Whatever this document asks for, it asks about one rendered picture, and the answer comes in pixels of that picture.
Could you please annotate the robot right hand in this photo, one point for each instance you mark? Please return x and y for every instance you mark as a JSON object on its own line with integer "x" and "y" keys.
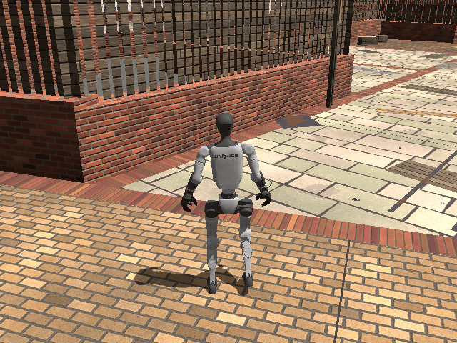
{"x": 261, "y": 196}

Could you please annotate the robot left hand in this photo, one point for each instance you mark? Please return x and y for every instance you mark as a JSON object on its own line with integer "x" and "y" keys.
{"x": 184, "y": 203}

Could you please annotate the right robot forearm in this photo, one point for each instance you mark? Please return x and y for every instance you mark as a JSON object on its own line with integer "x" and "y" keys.
{"x": 262, "y": 185}

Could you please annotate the robot right upper arm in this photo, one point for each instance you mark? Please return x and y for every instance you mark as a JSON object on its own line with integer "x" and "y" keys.
{"x": 249, "y": 150}

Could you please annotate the left robot forearm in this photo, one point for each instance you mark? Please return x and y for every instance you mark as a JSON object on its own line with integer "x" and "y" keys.
{"x": 190, "y": 188}

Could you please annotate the left robot thigh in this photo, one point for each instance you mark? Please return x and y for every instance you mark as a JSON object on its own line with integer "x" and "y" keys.
{"x": 211, "y": 210}

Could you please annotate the right robot thigh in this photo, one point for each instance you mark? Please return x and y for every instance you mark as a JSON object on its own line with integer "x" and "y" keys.
{"x": 245, "y": 208}

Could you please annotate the robot thigh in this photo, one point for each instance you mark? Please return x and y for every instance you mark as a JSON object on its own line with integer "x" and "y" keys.
{"x": 245, "y": 208}
{"x": 211, "y": 210}

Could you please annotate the robot left upper arm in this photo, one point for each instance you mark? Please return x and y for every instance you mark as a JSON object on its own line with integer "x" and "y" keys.
{"x": 204, "y": 151}

